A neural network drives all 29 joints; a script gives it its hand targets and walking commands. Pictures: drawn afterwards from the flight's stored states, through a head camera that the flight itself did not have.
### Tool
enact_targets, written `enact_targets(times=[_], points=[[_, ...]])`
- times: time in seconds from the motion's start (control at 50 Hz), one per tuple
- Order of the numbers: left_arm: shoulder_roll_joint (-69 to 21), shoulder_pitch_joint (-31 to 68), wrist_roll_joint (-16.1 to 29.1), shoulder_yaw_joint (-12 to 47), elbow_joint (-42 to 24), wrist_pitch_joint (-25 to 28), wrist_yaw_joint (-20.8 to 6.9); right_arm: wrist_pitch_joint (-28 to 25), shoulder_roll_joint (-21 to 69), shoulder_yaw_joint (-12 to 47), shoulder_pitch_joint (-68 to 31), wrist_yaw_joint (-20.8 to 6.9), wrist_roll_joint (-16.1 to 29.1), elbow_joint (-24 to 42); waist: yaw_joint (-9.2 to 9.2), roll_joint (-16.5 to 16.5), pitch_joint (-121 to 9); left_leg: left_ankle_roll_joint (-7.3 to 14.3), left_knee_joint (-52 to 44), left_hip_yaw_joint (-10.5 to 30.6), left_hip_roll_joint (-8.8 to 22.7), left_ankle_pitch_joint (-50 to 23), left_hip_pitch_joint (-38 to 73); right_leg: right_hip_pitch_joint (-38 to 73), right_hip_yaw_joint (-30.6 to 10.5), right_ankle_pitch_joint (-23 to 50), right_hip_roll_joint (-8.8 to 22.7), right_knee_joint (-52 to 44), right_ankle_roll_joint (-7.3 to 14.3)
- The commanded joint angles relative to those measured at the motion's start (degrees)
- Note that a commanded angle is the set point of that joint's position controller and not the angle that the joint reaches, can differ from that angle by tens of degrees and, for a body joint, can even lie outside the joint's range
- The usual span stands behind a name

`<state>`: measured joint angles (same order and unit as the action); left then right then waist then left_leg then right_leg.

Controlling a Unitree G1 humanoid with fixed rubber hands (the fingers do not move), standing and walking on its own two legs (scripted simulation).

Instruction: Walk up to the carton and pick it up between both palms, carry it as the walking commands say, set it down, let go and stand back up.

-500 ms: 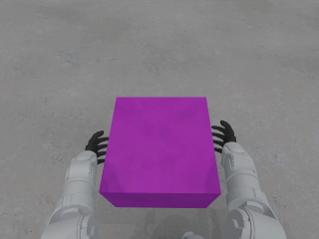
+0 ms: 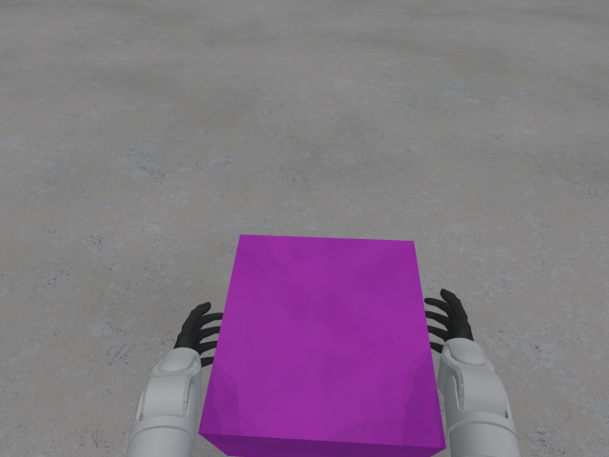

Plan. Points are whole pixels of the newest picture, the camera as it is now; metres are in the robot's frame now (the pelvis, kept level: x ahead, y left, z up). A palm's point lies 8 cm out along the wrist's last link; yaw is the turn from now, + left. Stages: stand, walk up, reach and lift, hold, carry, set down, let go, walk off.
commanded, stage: reach and lift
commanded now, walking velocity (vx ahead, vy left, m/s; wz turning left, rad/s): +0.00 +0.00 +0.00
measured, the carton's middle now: (322, 346) +0.32 -0.04 -0.07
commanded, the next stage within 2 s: hold in 1.54 s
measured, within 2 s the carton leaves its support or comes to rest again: neither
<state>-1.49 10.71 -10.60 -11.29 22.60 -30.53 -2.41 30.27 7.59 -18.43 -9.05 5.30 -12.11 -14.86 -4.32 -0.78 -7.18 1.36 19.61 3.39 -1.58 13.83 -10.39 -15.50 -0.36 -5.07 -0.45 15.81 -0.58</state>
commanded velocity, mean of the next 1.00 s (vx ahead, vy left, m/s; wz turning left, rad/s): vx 0.00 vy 0.00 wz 0.00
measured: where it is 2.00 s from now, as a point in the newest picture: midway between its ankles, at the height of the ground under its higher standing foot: outside the picture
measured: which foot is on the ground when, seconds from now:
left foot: down 0.00-1.00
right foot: down 0.00-1.00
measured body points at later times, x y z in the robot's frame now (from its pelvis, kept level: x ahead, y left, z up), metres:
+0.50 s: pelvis -0.02 -0.01 +0.00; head -0.09 +0.00 +0.45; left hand +0.29 +0.16 +0.04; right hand +0.26 -0.21 +0.05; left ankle -0.05 +0.11 -0.75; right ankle +0.03 -0.13 -0.75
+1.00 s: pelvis -0.02 -0.04 +0.00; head -0.07 -0.04 +0.45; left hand +0.28 +0.17 +0.03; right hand +0.30 -0.20 +0.04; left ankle -0.05 +0.10 -0.75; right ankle +0.03 -0.13 -0.75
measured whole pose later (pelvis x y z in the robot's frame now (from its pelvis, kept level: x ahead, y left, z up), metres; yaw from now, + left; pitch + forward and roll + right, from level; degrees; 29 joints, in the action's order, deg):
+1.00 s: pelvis -0.02 -0.04 +0.00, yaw +1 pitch -4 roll +0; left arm 0.6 18.3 -14.8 -16.9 24.9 -38.6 -8.0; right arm 38.9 7.8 -17.9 -18.9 6.3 -16.6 -19.8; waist 0.8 -1.1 -2.6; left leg -1.3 17.3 5.4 0.7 12.3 -0.6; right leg -5.8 1.6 -4.4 -2.5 14.5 2.2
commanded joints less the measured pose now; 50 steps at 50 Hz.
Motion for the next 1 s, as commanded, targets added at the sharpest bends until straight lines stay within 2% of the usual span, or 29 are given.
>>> enact_targets(times=[0.0,0.02,0.04,0.06,0.1,0.12,0.14,0.16,0.18,0.2,0.22,0.26,0.32,0.38,0.4,0.5,0.52,0.54,0.56,0.58,0.6,0.62,0.66,0.72,0.76,0.82,0.88,0.92,0.98], points=[[-51.5,37.3,13.2,34.6,-15.9,2.9,-15.8,3.2,48.4,36.9,-24.4,-23.0,13.5,0.7,0.01,-2.5,-18.2,-1.5,-3.2,2.8,-1.4,-26.1,-0.5,22.6,-3.7,19.7,-4.5,3.2,-0.5],[-51.5,37.6,14.3,35.9,-17.8,2.3,-15.8,3.8,48.2,37.6,-22.8,-23.1,13.6,0.7,-1.07,-2.1,-19.1,-1.9,-3.9,2.7,-1.3,-28.3,1.2,24.0,-3.3,21.4,-4.7,2.5,-0.8],[-50.5,36.8,13.4,34.3,-17.4,1.9,-15.6,4.4,48.0,37.7,-24.1,-23.0,14.3,1.5,0.26,-2.5,-16.8,-1.6,-3.7,2.7,-1.2,-28.7,0.5,22.1,-3.6,20.8,-4.5,2.8,-0.9],[-51.9,36.5,14.4,34.9,-16.1,1.2,-15.3,5.1,47.8,37.3,-23.8,-22.9,14.2,0.5,-0.86,-1.0,-16.3,-1.9,-4.0,2.9,-0.8,-28.9,2.0,22.4,-3.3,19.7,-4.9,2.6,-1.0],[-51.9,36.3,14.1,33.4,-14.6,-0.2,-15.4,6.0,45.8,35.5,-23.7,-23.1,13.3,-0.6,-1.35,-2.8,-11.8,-2.5,-4.9,2.8,-0.6,-25.3,0.5,21.7,-3.0,16.1,-4.7,1.9,-0.4],[-51.0,36.3,13.6,32.7,-14.2,-0.4,-15.4,6.3,47.2,37.1,-26.0,-23.1,14.1,0.6,0.49,-1.4,-11.9,-1.7,-5.5,2.6,-0.7,-23.4,0.8,23.0,-2.8,15.6,-4.6,1.7,-0.6],[-51.5,38.1,14.8,34.5,-16.4,-0.5,-15.4,6.5,48.5,38.5,-25.6,-23.2,14.9,1.4,-0.11,-1.1,-13.2,-1.7,-5.6,2.5,-0.8,-23.8,1.8,23.5,-2.4,16.4,-4.9,1.7,-0.8],[-52.0,39.1,14.0,34.1,-15.3,-1.1,-15.7,7.0,48.2,39.1,-27.9,-23.3,15.3,2.6,0.51,-1.8,-13.3,-1.5,-6.2,2.5,-1.0,-20.7,0.8,24.7,-2.4,15.1,-4.7,1.5,-0.7],[-51.3,38.4,14.1,33.7,-15.4,-1.5,-15.7,7.6,48.2,38.5,-27.1,-23.4,15.6,1.0,1.02,-1.5,-12.3,-1.8,-6.3,2.3,-0.7,-22.3,0.8,24.2,-2.5,15.0,-4.8,1.2,-0.8],[-53.3,39.6,14.7,35.6,-16.2,-1.8,-15.8,7.4,49.1,40.5,-29.9,-23.4,16.1,4.5,1.13,-2.0,-15.1,-2.2,-6.0,2.1,-0.9,-23.5,3.2,24.5,-2.1,15.6,-5.2,1.2,-0.8],[-53.2,39.7,14.7,34.8,-16.3,-2.4,-15.4,8.1,47.9,39.2,-28.9,-23.3,15.6,3.1,0.43,-3.0,-12.9,-2.5,-6.2,2.2,-0.6,-24.1,3.3,23.2,-2.3,14.6,-5.1,1.1,-0.7],[-52.3,41.1,14.8,34.0,-15.1,-3.3,-15.6,9.2,48.8,37.7,-27.8,-23.3,14.8,0.6,0.18,-0.5,-10.3,-2.2,-6.9,2.2,-0.5,-20.9,2.8,23.2,-2.1,12.4,-5.1,0.5,-0.9],[-53.1,45.5,13.8,31.8,-13.0,-3.9,-16.2,9.4,48.2,36.4,-33.4,-24.1,14.5,-0.2,1.16,-2.8,-7.9,-2.2,-8.4,2.1,-0.8,-13.3,1.0,23.0,-1.4,7.3,-5.0,0.6,-0.5],[-54.3,46.2,12.4,27.4,-6.3,-4.5,-17.4,9.7,47.6,34.4,-38.8,-24.5,13.7,-1.2,1.93,-1.3,-4.7,-1.0,-9.6,2.0,-1.0,-5.5,-2.8,24.9,-0.5,4.7,-5.2,1.1,-0.8],[-53.5,46.9,12.4,26.7,-6.5,-4.5,-17.5,10.2,48.9,33.3,-36.6,-24.7,13.1,-4.7,2.1,-0.1,-4.1,-0.8,-9.6,2.1,-0.7,-5.6,-2.7,24.7,-0.8,4.6,-4.9,1.1,-0.6],[-53.3,50.5,11.5,23.5,-5.6,-3.9,-19.0,9.8,52.4,32.4,-40.0,-25.5,12.6,-7.4,3.41,0.7,-6.9,-0.1,-9.0,1.1,-1.9,-4.1,-3.5,27.1,-0.9,5.7,-4.6,0.9,-0.8],[-53.5,50.7,11.2,23.2,-3.9,-4.0,-19.3,9.7,51.3,31.2,-40.2,-25.3,11.8,-8.1,3.07,0.4,-5.3,0.1,-9.0,1.5,-1.5,-3.2,-3.9,26.1,-0.9,4.7,-4.7,1.0,-0.6],[-53.4,53.3,11.6,23.9,-7.1,-3.4,-19.6,9.4,53.4,32.2,-42.3,-25.4,12.7,-6.5,4.19,0.0,-8.1,0.4,-8.8,1.5,-1.6,-2.9,-4.3,27.8,-0.7,5.6,-4.8,1.6,-0.8],[-53.5,53.7,11.5,23.4,-6.1,-3.3,-19.9,9.1,52.7,31.5,-42.8,-25.4,12.3,-7.2,3.53,-0.7,-7.4,0.2,-8.8,1.6,-1.9,-2.8,-4.5,27.6,-0.9,5.4,-4.6,1.4,-0.7],[-53.1,53.0,11.2,22.8,-5.1,-3.5,-20.1,9.0,53.1,32.0,-43.5,-25.6,12.6,-7.5,4.7,-0.2,-7.4,0.4,-8.8,1.2,-1.9,-2.8,-4.6,28.1,-0.9,5.0,-4.5,1.3,-0.8],[-53.7,55.0,11.1,22.6,-5.8,-3.3,-20.3,9.5,54.0,30.5,-41.9,-25.7,11.4,-10.2,3.65,-0.3,-8.2,0.3,-8.9,1.2,-2.1,-1.4,-4.3,27.9,-1.0,4.4,-4.5,1.1,-0.7],[-53.7,57.6,11.3,22.6,-6.0,-3.0,-20.7,8.7,53.7,30.9,-44.3,-25.6,11.3,-9.4,3.92,-1.6,-9.2,0.4,-9.0,1.3,-2.0,0.3,-5.2,28.6,-1.3,3.3,-4.1,1.3,-0.7],[-53.4,57.7,12.5,23.9,-6.4,-2.8,-21.2,8.0,53.4,31.3,-44.0,-25.4,11.4,-7.9,2.84,-0.4,-10.3,-0.1,-8.1,0.8,-2.5,-1.7,-3.8,28.5,-1.1,4.2,-4.4,1.0,-0.5],[-51.8,57.7,11.6,22.1,-6.1,-2.7,-21.7,8.2,53.8,29.3,-43.0,-25.3,10.6,-11.4,3.29,-1.4,-10.6,0.0,-7.9,0.5,-2.5,-1.8,-4.0,28.6,-1.7,4.0,-3.6,0.7,-0.8],[-51.6,57.0,11.9,21.9,-5.0,-2.9,-22.3,8.0,53.7,29.7,-43.7,-24.8,10.3,-9.5,3.35,1.2,-9.4,0.2,-7.5,0.5,-2.9,-1.3,-4.8,28.9,-1.7,3.1,-3.7,0.1,-0.7],[-50.7,51.8,10.8,20.6,-4.3,-3.4,-22.4,8.3,53.5,29.9,-41.2,-24.8,10.3,-10.0,4.39,0.2,-9.3,0.1,-7.4,0.2,-3.1,-4.9,-3.4,28.9,-2.4,6.0,-3.0,-0.4,-0.6],[-49.8,51.4,12.1,21.9,-6.0,-3.3,-22.3,8.1,54.0,31.9,-40.4,-24.4,11.3,-7.9,4.42,2.5,-11.5,0.4,-6.9,0.2,-3.3,-6.9,-1.6,29.5,-2.7,8.3,-3.1,-0.5,-0.8],[-50.2,49.7,12.3,23.7,-7.8,-3.7,-22.2,8.0,53.6,32.4,-37.4,-24.3,11.3,-6.8,4.28,0.0,-11.2,0.0,-7.3,0.2,-3.3,-7.5,-1.5,29.3,-2.7,9.2,-3.1,-0.6,-0.6],[-49.8,49.1,13.0,24.7,-11.1,-3.5,-21.5,7.8,53.9,34.9,-38.1,-24.1,13.1,-3.2,5.24,1.1,-12.3,0.1,-6.6,0.5,-3.7,-10.4,-0.5,30.0,-2.9,12.3,-3.2,-0.4,-0.9]])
